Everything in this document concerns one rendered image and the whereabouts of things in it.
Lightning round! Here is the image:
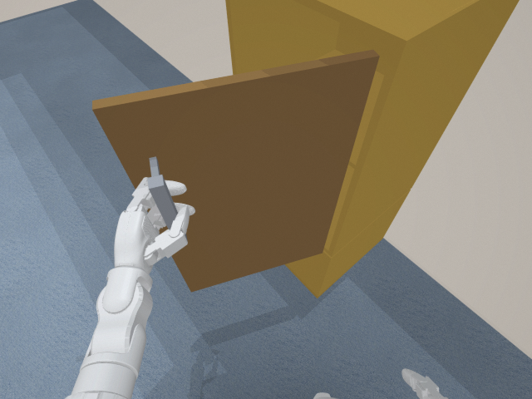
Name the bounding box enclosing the robot left hand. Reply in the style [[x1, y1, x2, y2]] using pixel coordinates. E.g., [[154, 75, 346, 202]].
[[114, 177, 195, 274]]

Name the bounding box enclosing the handle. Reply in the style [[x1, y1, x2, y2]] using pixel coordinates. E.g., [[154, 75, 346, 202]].
[[147, 157, 188, 242]]

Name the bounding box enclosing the robot right hand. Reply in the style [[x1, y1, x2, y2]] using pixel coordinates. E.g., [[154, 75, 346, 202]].
[[401, 368, 449, 399]]

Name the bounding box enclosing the cupboard door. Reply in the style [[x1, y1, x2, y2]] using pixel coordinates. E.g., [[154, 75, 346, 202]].
[[92, 50, 380, 292]]

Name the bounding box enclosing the robot left forearm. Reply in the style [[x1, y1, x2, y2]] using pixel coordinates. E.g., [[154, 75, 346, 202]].
[[65, 266, 153, 399]]

